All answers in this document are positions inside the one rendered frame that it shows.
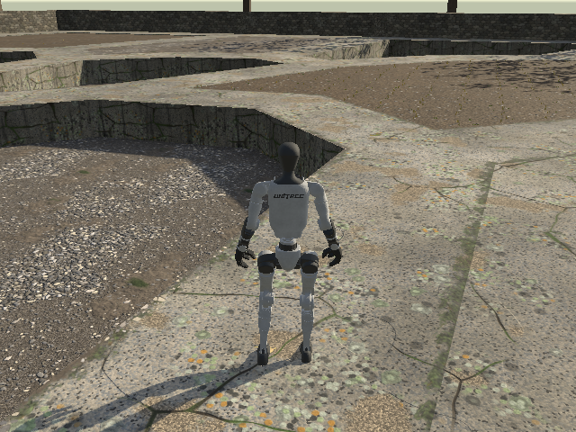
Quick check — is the robot left hand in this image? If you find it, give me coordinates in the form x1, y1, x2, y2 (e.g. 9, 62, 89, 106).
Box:
235, 248, 256, 268

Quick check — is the robot right hand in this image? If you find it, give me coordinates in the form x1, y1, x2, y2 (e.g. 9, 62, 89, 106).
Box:
322, 247, 342, 266

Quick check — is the left robot forearm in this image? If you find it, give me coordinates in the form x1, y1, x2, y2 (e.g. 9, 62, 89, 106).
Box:
237, 216, 255, 252

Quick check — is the robot shin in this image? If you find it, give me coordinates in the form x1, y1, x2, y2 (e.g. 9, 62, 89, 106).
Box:
258, 292, 272, 354
301, 295, 314, 351

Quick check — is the left robot shin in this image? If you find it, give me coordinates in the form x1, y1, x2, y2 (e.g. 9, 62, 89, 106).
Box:
258, 292, 272, 354

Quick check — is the right robot shin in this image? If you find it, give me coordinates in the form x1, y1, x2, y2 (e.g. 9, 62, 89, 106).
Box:
301, 295, 314, 351

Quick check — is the right robot forearm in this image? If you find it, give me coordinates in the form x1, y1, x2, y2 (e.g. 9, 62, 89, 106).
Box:
323, 217, 340, 250

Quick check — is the robot left upper arm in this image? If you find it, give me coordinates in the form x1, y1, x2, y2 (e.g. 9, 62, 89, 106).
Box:
246, 181, 270, 230

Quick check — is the robot right upper arm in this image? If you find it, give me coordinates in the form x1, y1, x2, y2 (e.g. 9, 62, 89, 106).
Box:
307, 181, 332, 230

